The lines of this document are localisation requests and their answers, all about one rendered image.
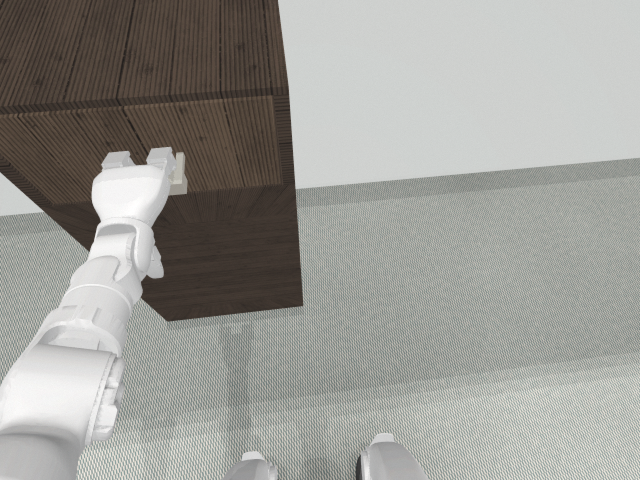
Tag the left robot upper arm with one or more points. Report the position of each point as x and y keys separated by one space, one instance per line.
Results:
x=62 y=399

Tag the left robot hand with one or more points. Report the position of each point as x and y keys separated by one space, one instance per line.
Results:
x=124 y=189

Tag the robot thigh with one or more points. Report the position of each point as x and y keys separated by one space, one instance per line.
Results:
x=390 y=461
x=253 y=469

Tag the right robot thigh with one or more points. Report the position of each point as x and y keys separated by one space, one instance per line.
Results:
x=390 y=461

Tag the drawer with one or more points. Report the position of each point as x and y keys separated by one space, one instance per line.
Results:
x=227 y=143

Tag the left robot thigh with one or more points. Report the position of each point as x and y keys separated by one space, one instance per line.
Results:
x=253 y=469

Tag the left robot forearm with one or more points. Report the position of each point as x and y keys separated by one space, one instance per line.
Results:
x=95 y=309

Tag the cabinet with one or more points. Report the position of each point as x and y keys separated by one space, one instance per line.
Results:
x=223 y=251

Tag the handle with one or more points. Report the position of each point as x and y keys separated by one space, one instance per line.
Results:
x=177 y=178

